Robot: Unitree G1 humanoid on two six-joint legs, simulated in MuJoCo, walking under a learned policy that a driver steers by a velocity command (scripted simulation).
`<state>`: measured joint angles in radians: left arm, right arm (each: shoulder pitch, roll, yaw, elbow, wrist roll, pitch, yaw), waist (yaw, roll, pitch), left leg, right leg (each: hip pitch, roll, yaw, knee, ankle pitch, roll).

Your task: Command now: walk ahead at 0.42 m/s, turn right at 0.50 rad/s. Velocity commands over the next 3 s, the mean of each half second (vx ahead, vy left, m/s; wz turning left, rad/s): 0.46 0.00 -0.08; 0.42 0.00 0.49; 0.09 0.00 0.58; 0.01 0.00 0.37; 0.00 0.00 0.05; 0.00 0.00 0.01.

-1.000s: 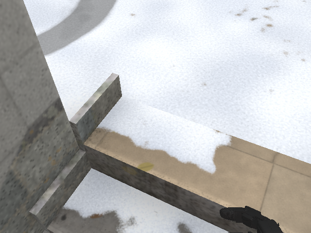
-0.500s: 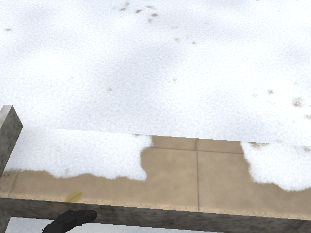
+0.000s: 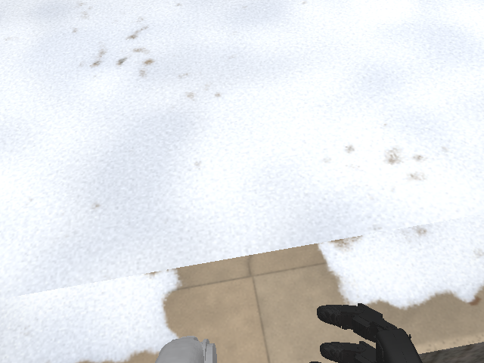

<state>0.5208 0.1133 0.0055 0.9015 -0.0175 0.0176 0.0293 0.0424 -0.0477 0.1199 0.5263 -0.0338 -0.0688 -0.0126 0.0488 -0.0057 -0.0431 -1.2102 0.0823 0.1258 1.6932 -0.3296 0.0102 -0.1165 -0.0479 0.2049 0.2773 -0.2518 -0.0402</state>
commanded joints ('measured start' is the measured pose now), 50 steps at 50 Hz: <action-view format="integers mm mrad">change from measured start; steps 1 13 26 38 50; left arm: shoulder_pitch -106 -200 -784 -110 -332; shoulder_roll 330 -24 -31 109 302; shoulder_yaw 74 -59 -102 35 70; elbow -68 -240 -379 -65 -243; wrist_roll -7 -10 22 69 10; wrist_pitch -49 -75 -104 -16 -137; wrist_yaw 13 -103 -88 -21 -80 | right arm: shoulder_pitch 160 277 640 -82 210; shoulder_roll -216 -40 -144 4 -358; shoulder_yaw -120 -98 -145 -88 -160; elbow -53 382 392 2 -22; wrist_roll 31 -1 36 130 25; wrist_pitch -3 11 68 19 50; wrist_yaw -30 44 -53 38 25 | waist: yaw -233 73 -231 77 -145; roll -304 -2 96 -310 176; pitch -219 143 98 57 -292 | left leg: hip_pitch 822 653 1268 -401 1007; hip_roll -123 124 174 -68 124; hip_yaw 58 -260 -390 -196 -918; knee -305 -1304 -1523 691 -1205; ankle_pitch -222 -133 76 -350 376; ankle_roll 53 121 226 -2 359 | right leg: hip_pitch -144 -1027 -1149 495 -488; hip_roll -138 109 -110 -397 176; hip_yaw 17 21 -300 -41 -36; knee -117 1831 1069 68 1755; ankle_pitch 1257 252 48 698 -166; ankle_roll -180 -99 105 -115 3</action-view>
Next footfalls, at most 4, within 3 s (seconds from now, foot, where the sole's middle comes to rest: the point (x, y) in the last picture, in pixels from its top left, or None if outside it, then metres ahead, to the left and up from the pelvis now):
0.06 left None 0.16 0.13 -0.62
0.64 right None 0.28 -0.25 -0.62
0.92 left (281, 270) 0.58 0.00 -0.45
1.42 right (326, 185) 0.83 -0.12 -0.45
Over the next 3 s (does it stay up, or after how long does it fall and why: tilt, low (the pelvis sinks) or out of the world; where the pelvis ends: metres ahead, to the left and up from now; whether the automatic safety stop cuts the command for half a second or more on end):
stays up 0.67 -0.05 0.33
